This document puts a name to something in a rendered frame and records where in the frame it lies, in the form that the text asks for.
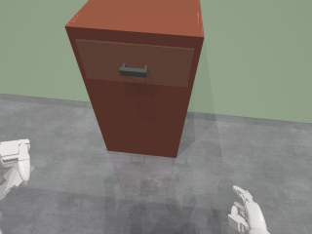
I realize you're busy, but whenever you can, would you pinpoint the drawer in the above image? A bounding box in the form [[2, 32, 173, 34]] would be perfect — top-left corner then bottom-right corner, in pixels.
[[75, 39, 195, 87]]

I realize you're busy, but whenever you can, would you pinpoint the handle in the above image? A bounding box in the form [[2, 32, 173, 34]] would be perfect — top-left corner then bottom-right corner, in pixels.
[[119, 62, 148, 78]]

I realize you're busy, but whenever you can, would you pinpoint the cabinet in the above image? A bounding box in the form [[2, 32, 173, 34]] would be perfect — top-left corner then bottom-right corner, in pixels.
[[65, 0, 205, 158]]

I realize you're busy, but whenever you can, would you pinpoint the left robot hand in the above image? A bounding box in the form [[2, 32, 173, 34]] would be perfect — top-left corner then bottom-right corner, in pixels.
[[0, 138, 34, 201]]

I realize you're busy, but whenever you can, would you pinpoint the right robot hand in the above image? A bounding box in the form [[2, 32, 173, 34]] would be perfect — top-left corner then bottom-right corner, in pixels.
[[228, 185, 267, 234]]

